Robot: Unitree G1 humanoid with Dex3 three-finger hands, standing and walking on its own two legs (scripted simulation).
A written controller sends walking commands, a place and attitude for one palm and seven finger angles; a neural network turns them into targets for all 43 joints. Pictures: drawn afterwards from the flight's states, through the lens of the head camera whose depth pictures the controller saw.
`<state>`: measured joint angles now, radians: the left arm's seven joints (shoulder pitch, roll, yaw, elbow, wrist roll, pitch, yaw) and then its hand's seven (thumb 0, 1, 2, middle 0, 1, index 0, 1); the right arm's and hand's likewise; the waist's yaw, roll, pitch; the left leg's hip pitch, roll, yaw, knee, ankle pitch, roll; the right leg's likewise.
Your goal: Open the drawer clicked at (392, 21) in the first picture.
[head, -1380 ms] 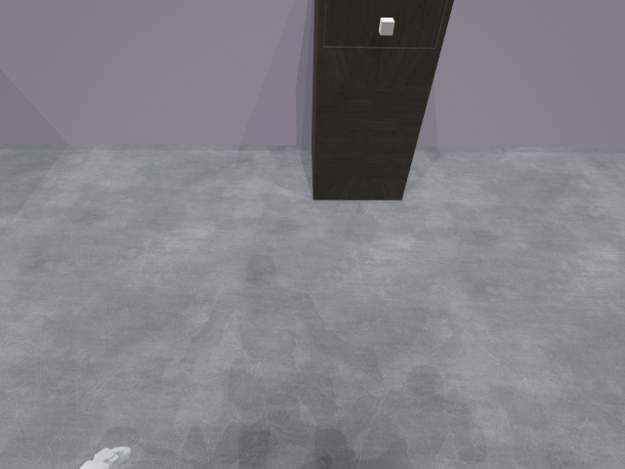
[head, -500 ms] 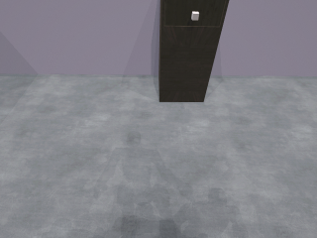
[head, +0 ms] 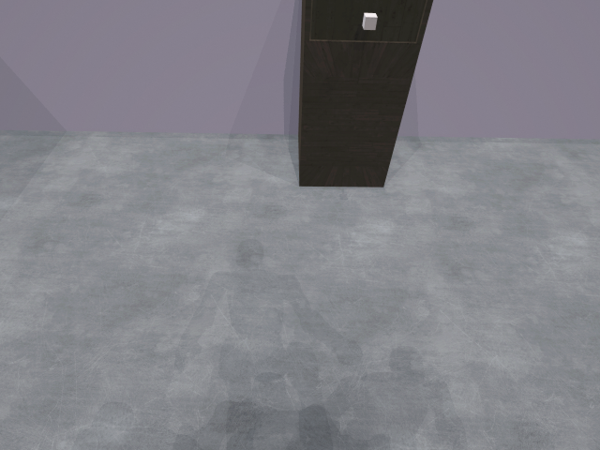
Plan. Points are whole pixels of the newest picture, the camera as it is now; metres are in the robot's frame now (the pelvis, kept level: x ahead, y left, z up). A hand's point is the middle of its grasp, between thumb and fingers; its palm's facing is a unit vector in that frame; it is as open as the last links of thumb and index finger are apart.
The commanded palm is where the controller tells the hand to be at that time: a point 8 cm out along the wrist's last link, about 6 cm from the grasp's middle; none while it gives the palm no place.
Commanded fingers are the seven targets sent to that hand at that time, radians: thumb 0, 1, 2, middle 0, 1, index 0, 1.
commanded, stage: look at it before walking up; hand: left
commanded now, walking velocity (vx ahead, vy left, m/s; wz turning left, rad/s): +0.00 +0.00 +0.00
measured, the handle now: (368, 19) +1.42 -0.15 +0.03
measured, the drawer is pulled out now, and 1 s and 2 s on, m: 0.00 0.00 0.00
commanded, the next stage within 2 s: walk to a spot facing it in 0.06 s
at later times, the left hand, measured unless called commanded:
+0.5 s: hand out of the picture +0.07 +0.20 -0.18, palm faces -0.13 -0.96 -0.26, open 7.4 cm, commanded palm none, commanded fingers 0.00 0.90 0.90 -0.20 -0.30 -0.20 -0.30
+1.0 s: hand out of the picture +0.12 +0.15 -0.17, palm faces -0.25 -0.95 -0.19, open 7.4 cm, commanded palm none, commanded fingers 0.00 0.90 0.90 -0.20 -0.30 -0.20 -0.30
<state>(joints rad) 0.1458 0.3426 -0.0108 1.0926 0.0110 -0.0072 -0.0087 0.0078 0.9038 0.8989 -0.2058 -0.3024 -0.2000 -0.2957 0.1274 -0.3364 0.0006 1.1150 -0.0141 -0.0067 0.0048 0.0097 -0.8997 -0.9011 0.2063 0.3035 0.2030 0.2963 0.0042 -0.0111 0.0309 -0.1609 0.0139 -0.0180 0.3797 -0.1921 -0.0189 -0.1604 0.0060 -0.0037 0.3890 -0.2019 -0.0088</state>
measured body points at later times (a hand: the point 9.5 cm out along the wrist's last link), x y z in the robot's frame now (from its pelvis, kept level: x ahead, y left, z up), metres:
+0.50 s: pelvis +0.00 -0.01 -0.02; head +0.02 -0.02 +0.43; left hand +0.07 +0.25 -0.15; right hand +0.05 -0.28 -0.16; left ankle +0.01 +0.13 -0.75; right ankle -0.01 -0.10 -0.73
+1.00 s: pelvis +0.14 -0.04 -0.01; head +0.17 -0.04 +0.44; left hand +0.13 +0.20 -0.15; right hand +0.19 -0.31 -0.14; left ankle +0.28 +0.06 -0.70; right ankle +0.00 -0.10 -0.75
